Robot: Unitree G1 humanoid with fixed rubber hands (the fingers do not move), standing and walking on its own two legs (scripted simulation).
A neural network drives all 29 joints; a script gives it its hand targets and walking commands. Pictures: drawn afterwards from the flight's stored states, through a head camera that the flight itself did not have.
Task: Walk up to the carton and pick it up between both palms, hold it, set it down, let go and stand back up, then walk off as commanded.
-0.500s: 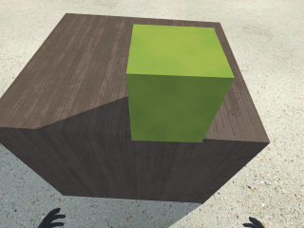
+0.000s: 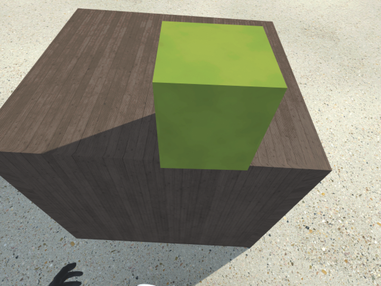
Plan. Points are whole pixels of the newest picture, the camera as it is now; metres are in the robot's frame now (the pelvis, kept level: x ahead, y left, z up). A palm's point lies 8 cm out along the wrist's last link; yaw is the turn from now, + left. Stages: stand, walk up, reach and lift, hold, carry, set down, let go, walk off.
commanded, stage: walk up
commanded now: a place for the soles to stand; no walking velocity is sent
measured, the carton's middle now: (208, 101) +0.47 -0.01 +0.12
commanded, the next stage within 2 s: reach and lift in 0.22 s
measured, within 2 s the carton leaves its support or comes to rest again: neither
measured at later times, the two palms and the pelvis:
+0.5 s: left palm (80, 242) +0.21 +0.26 -0.10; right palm (325, 278) +0.16 -0.29 -0.09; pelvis +0.00 -0.01 -0.02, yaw -2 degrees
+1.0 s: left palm (71, 243) +0.19 +0.25 -0.03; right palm (321, 265) +0.17 -0.25 -0.03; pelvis +0.02 +0.00 +0.01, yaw -4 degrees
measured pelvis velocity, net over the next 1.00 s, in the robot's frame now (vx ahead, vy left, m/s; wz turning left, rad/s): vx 0.02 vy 0.00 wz -0.06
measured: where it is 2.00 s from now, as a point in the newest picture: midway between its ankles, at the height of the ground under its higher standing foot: outside the picture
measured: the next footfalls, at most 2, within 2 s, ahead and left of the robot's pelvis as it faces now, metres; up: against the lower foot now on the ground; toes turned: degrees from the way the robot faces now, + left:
none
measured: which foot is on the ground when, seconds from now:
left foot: down 0.00-1.00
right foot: down 0.00-1.00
